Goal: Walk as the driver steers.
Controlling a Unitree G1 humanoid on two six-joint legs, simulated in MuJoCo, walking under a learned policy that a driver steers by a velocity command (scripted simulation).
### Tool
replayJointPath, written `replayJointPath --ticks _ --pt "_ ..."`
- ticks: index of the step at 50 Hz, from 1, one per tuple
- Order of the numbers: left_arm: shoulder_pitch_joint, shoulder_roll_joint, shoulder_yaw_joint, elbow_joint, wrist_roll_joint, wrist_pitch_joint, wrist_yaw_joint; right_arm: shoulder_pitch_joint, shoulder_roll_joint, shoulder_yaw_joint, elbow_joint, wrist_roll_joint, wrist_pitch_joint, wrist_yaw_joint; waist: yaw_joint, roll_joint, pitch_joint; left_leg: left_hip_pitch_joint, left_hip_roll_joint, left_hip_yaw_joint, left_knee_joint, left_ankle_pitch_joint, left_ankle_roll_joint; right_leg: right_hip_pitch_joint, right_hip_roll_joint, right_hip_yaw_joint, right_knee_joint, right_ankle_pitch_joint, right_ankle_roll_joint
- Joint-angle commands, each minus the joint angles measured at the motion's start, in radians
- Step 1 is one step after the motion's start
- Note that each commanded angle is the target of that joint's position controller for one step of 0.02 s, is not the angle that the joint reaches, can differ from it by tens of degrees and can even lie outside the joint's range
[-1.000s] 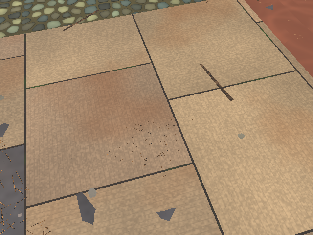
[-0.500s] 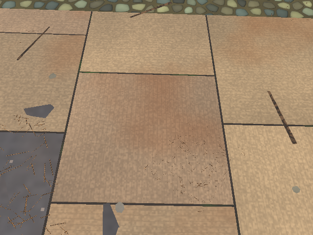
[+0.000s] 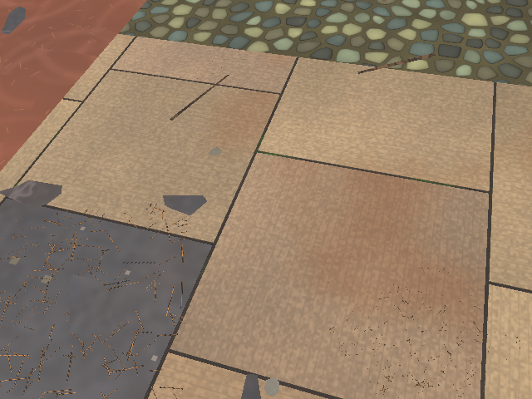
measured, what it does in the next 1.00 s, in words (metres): walks ahead: left foot, then right foot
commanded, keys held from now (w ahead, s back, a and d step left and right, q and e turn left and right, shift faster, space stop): no key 0.06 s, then w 0.94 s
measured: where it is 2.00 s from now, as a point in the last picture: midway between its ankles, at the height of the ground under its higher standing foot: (321, 242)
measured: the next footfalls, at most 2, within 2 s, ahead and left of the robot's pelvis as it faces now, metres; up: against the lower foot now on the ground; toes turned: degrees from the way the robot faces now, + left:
left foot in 0.14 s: +0.01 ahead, +0.14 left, +0.00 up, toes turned -3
right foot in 0.48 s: +0.18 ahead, -0.13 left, +0.00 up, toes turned +0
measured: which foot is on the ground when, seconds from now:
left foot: up 0.00-0.12, down 0.14-0.48, up 0.50-0.98, down 1.00-1.00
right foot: down 0.00-0.16, up 0.18-0.46, down 0.48-1.00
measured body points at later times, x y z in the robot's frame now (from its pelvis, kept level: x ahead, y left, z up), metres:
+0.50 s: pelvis +0.09 -0.03 -0.02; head +0.11 -0.05 +0.43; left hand +0.26 +0.24 -0.10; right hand +0.11 -0.31 -0.15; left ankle -0.03 +0.14 -0.73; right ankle +0.14 -0.13 -0.74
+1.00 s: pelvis +0.34 -0.01 -0.02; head +0.38 -0.01 +0.43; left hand +0.29 +0.28 -0.15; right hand +0.60 -0.22 -0.09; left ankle +0.48 +0.10 -0.74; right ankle +0.15 -0.13 -0.74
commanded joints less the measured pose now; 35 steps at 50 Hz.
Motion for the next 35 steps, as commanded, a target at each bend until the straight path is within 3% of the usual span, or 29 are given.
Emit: replayJointPath --ticks 1,3,5,6,7,8,9,10,11,12,14,16,18,21,23,24,25,26,27,28,29,30,32,35 --pt "-0.061 0.132 0.025 -0.063 -0.002 -0.004 0.004 -0.023 0.004 0.014 -0.071 -0.001 -0.012 0.003 -0.013 -0.226 -0.096 0.049 0.067 0.07 -0.205 -0.005 -0.026 0.145 -0.171 0.148 -0.098 0.379 -0.182" --pt "-0.021 0.166 0.034 -0.049 -0.006 0.006 0.001 -0.042 -0.003 0.016 -0.073 0.004 -0.015 0.009 0.016 -0.258 -0.099 0.132 0.075 0.115 -0.358 -0.005 -0.023 0.148 -0.187 0.168 -0.089 0.397 -0.196" --pt "-0.015 0.159 0.026 -0.038 -0.018 0.01 -0.003 0.016 -0.003 0.017 -0.036 0.007 -0.016 0.013 -0.009 -0.232 -0.103 0.277 0.066 0.152 -0.604 0.162 0.01 0.093 -0.17 0.169 -0.103 0.136 -0.174" --pt "0.009 0.155 0.022 -0.027 -0.024 0.006 -0.006 0.028 -0.014 0.015 -0.021 0.002 -0.017 0.014 -0.013 -0.213 -0.081 0.351 0.052 0.163 -0.692 0.208 0.037 0.033 -0.149 0.166 -0.111 -0.006 -0.146" --pt "0.027 0.155 0.019 -0.019 -0.018 -0.004 -0.01 0.045 -0.045 0.012 -0.021 -0.002 -0.02 0.01 -0.014 -0.178 -0.086 0.443 0.091 0.113 -0.648 0.201 0.073 -0.055 -0.135 0.162 -0.101 -0.115 -0.106" --pt "-0.008 0.113 0.004 -0.032 0.001 -0.016 -0.018 0.105 -0.082 0.007 -0.018 -0.007 -0.025 0.004 -0.035 -0.068 -0.104 0.523 0.204 -0.013 -0.636 0.189 0.126 -0.16 -0.082 0.1 0.025 -0.201 -0.063" --pt "-0.037 0.069 -0.004 -0.063 -0.009 -0.034 -0.019 0.164 -0.16 -0.019 0.024 -0.015 -0.029 0.013 -0.041 0.191 -0.084 0.453 0.288 -0.17 -0.706 -0.095 0.227 -0.246 0.053 -0.089 0.172 -0.245 -0.003" --pt "-0.126 0.125 0.007 -0.083 -0.017 -0.048 -0.016 0.17 -0.143 -0.016 0.011 -0.014 -0.045 0.021 -0.105 0.191 0.019 0.402 0.366 -0.329 -0.833 -0.24 0.303 -0.326 0.038 -0.081 0.274 -0.266 0.016" --pt "-0.178 0.156 0.023 -0.103 -0.033 -0.055 -0.017 0.184 -0.122 -0.007 0.025 -0.023 -0.063 0.017 -0.119 0.189 0.087 0.387 0.41 -0.399 -0.882 -0.251 0.333 -0.412 0.004 -0.033 0.396 -0.3 0.005" --pt "-0.149 0.157 0.031 -0.093 -0.042 -0.06 -0.018 0.183 -0.113 -0.002 0.031 -0.02 -0.081 0.012 -0.097 0.176 0.103 0.409 0.415 -0.401 -0.885 -0.219 0.34 -0.465 -0.019 -0.013 0.478 -0.319 -0.007" --pt "-0.125 0.133 0.028 -0.087 -0.039 -0.076 -0.034 0.166 -0.086 0.006 0.036 0.004 -0.1 0.007 -0.077 0.135 0.096 0.483 0.395 -0.329 -0.882 -0.104 0.315 -0.53 -0.067 0.011 0.462 -0.221 -0.028" --pt "-0.144 0.093 0.014 -0.08 -0.028 -0.091 -0.052 0.142 -0.083 0.005 0.032 0.006 -0.101 0.01 -0.079 0.106 0.062 0.444 0.327 -0.191 -0.876 0.059 0.275 -0.407 -0.049 -0.038 0.325 -0.121 -0.026" --pt "-0.145 0.075 0.004 -0.077 -0.025 -0.093 -0.069 0.139 -0.099 -0.002 0.031 0.009 -0.098 0.018 -0.077 0.12 0.03 0.355 0.286 -0.1 -0.863 0.133 0.263 -0.231 -0.017 -0.078 0.212 -0.05 -0.012" --pt "-0.064 0.114 0.014 -0.052 -0.036 -0.082 -0.072 0.14 -0.114 -0.006 0.036 0.019 -0.099 0.029 -0.024 0.1 0.017 0.232 0.3 -0.086 -0.825 0.103 0.247 -0.004 0.007 -0.089 0.105 0.072 -0.012" --pt "0.079 0.15 0.034 -0.006 -0.039 -0.074 -0.056 0.144 -0.079 0.008 0.043 0.009 -0.102 0.031 0.047 0.058 -0.011 0.147 0.267 -0.046 -0.691 0.141 0.206 0.181 0.023 -0.092 0.081 0.035 -0.034" --pt "0.194 0.201 0.05 0.014 -0.036 -0.076 -0.045 0.146 -0.023 0.027 0.039 -0.003 -0.106 0.032 0.098 -0.053 -0.069 0.068 0.193 0.039 -0.433 0.171 0.156 0.323 -0.078 0.043 0.017 -0.026 -0.075" --pt "0.287 0.344 0.076 0.02 -0.018 -0.075 -0.044 0.186 0.046 0.048 -0.019 0.0 -0.125 0.025 0.09 -0.379 -0.176 -0.17 0.065 0.148 -0.035 -0.055 0.079 0.495 -0.341 0.526 -0.163 -0.265 -0.236" --pt "0.267 0.284 0.059 0.017 -0.014 -0.083 -0.053 0.169 -0.037 0.026 -0.019 0.023 -0.138 0.019 0.09 -0.311 -0.154 -0.281 0.076 0.042 0.143 -0.128 0.076 0.445 -0.381 0.763 -0.297 -0.517 -0.293" --pt "0.194 0.23 0.04 0.007 -0.016 -0.089 -0.053 0.118 -0.093 0.009 -0.023 0.041 -0.144 0.021 0.064 -0.237 -0.034 -0.35 0.138 0.038 0.192 -0.046 0.106 0.362 -0.371 0.66 -0.294 -0.529 -0.262" --pt "0.145 0.197 0.029 -0.002 -0.009 -0.091 -0.052 0.094 -0.086 0.011 -0.015 0.036 -0.145 0.022 0.044 -0.175 0.005 -0.336 0.175 0.056 0.18 0.042 0.121 0.297 -0.322 0.539 -0.284 -0.418 -0.233" --pt "0.111 0.174 0.021 -0.007 -0.003 -0.09 -0.053 0.086 -0.068 0.012 -0.007 0.019 -0.144 0.023 0.026 -0.137 0.024 -0.316 0.199 0.059 0.135 0.11 0.123 0.247 -0.277 0.443 -0.287 -0.3 -0.217" --pt "0.09 0.161 0.016 -0.011 0.003 -0.091 -0.051 0.092 -0.055 0.011 0.0 0.01 -0.141 0.026 0.005 -0.143 0.025 -0.267 0.22 0.057 0.092 0.164 0.123 0.201 -0.239 0.364 -0.301 -0.209 -0.198" --pt "0.088 0.155 0.014 -0.009 -0.002 -0.095 -0.045 0.101 -0.03 0.014 0.012 0.005 -0.133 0.034 -0.009 -0.145 0.015 -0.228 0.224 0.078 0.043 0.238 0.108 0.17 -0.205 0.27 -0.333 -0.077 -0.201" --pt "0.116 0.167 0.018 0.01 -0.012 -0.097 -0.037 0.026 -0.018 0.018 -0.01 -0.004 -0.128 0.033 0.0 -0.094 0.033 -0.27 0.222 0.094 -0.103 0.347 0.072 0.182 -0.196 0.181 -0.364 0.079 -0.214"
Keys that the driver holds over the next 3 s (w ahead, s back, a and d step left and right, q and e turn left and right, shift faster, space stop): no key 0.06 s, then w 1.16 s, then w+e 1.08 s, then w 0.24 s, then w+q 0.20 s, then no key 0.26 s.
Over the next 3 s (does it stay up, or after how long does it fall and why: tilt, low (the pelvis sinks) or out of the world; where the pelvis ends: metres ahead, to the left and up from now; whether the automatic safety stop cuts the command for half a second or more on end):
stays up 1.37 -0.34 -0.01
